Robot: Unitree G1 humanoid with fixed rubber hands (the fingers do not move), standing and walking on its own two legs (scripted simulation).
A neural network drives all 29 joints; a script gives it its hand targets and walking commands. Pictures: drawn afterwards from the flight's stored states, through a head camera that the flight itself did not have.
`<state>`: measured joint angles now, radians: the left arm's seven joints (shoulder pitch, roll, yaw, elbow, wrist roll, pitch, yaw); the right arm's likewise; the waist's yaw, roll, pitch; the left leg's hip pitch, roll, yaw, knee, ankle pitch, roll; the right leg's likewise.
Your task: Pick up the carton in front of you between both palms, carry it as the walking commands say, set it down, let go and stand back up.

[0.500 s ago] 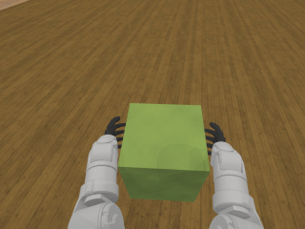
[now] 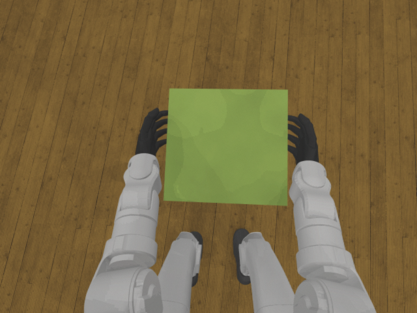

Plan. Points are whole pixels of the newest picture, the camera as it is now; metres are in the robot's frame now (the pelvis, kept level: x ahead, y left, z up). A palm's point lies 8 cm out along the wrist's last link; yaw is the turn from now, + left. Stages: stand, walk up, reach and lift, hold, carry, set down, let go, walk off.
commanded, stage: set down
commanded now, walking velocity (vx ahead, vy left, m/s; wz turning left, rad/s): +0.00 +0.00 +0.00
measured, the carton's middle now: (226, 152) +0.41 +0.00 -0.17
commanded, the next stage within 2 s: none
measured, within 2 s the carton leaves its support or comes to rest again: rests again in 1.70 s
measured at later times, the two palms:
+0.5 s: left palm (172, 145) +0.43 +0.13 -0.22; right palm (295, 150) +0.42 -0.17 -0.22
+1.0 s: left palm (188, 146) +0.47 +0.10 -0.38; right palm (286, 152) +0.46 -0.20 -0.38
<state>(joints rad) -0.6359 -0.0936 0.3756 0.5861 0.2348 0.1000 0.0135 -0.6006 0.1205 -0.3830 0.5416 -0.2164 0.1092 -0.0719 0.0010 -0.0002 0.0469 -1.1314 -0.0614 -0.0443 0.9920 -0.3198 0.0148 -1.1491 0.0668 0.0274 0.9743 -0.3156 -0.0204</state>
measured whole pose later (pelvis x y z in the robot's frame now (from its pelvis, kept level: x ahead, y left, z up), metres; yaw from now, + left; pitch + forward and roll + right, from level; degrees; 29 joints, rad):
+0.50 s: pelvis -0.03 +0.00 -0.13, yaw +2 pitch +42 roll +2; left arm -0.90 -0.07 0.43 0.70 0.21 0.21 0.08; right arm -0.90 0.01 -0.49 0.71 -0.24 0.20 -0.02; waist -0.05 0.00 -0.15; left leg -1.77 -0.11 -0.01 1.55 -0.51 0.00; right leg -1.80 0.06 0.03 1.55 -0.48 -0.01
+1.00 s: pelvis -0.05 -0.01 -0.25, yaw +3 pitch +45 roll +3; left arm -1.18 0.04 0.40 0.76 0.10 0.23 0.13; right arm -1.17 -0.14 -0.38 0.76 -0.12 0.26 -0.07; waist -0.06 0.04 0.04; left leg -2.15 -0.10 0.01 1.93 -0.57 -0.02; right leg -2.19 0.07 0.01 1.93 -0.52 -0.02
